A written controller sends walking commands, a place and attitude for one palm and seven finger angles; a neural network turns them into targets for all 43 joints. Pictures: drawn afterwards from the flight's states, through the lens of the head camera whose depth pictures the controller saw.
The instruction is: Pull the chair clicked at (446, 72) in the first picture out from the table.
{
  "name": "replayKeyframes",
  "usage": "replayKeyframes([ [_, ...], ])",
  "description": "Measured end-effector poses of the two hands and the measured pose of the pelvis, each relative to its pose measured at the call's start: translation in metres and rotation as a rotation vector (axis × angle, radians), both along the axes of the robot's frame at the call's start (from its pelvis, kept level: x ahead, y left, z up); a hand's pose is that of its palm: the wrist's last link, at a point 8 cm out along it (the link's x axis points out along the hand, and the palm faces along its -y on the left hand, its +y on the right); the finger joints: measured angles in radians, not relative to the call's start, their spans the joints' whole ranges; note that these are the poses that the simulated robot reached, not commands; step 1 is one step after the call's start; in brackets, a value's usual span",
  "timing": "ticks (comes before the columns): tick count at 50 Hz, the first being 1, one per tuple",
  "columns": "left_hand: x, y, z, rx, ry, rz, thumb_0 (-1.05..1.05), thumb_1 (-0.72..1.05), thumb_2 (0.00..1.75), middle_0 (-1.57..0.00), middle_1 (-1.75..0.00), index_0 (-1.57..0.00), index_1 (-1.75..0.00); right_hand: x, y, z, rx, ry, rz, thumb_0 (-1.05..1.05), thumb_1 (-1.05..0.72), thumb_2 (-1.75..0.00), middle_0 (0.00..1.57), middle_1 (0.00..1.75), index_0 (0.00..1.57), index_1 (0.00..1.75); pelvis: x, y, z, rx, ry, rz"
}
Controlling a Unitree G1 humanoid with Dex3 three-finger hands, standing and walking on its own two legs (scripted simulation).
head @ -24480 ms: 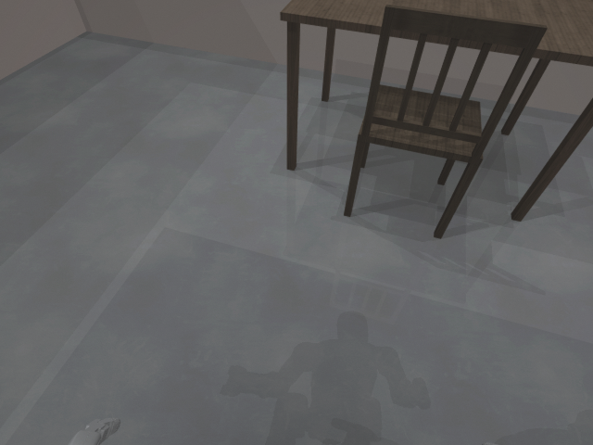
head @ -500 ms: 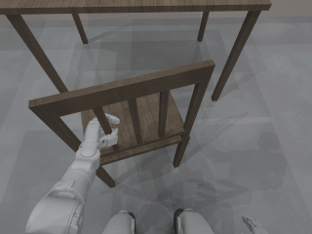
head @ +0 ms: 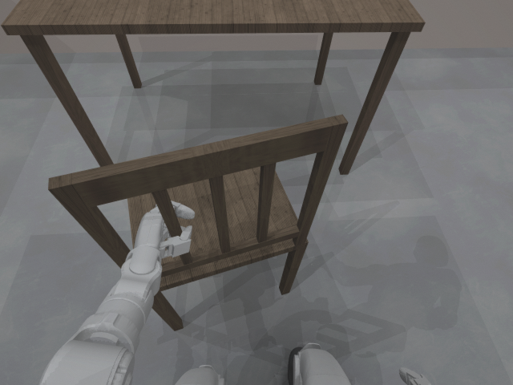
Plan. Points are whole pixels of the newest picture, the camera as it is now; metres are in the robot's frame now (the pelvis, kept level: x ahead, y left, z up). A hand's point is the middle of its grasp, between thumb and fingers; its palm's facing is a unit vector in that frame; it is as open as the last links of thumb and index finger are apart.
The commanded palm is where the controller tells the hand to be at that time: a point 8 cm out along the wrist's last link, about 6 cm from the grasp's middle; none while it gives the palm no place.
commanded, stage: step backward, pulling the chair out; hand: left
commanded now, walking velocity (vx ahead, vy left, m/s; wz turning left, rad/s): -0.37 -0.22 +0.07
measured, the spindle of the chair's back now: (221, 218) +0.41 +0.07 -0.06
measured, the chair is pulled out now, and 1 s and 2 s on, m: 0.40 0.59 0.65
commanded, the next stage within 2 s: stop walking, hand still on the chair in 0.56 s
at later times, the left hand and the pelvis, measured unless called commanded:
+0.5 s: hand (183, 263) +0.31 +0.13 -0.05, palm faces +0.06 -0.97 -0.22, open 5.5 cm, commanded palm +0.31 +0.18 -0.04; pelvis -0.07 -0.03 +0.01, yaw +3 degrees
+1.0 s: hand (187, 357) +0.17 +0.10 -0.05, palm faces +0.06 -0.98 -0.19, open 5.4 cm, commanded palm +0.15 +0.15 -0.03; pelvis -0.13 -0.04 +0.02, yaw +3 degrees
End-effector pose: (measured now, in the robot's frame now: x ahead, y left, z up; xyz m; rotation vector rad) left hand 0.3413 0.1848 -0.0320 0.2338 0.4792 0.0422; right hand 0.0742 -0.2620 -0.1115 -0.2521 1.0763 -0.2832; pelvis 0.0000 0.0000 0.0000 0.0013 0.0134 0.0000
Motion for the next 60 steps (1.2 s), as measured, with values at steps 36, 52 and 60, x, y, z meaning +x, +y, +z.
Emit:
replayKeyframes([
  [36,-0.114,-0.021,0.008,-0.021,0.089,0.146,0.04,0.67,0.74,-0.25,-1.19,-0.5,-1.45,-0.075,-0.029,-0.005,0.121,0.034,0.068,0.0,-0.9,-0.9,0.2,0.3,0.2,0.3,-0.105,-0.058,0.015,-0.021,-0.03,0.047],
  [52,-0.203,-0.031,0.008,-0.042,0.101,0.094,0.03,0.66,0.74,-0.22,-1.22,-0.5,-1.45,-0.086,-0.018,0.02,0.071,-0.069,0.099,0.01,-0.9,-0.9,0.2,0.3,0.2,0.3,-0.128,-0.043,0.022,0.018,-0.049,0.056],
  [60,-0.233,-0.028,0.009,-0.039,0.105,0.101,0.04,0.65,0.76,-0.23,-1.22,-0.5,-1.45,-0.068,-0.004,0.032,0.098,-0.166,0.112,0.01,-0.9,-0.9,0.2,0.3,0.2,0.3,-0.124,-0.042,0.025,0.011,-0.05,0.036],
])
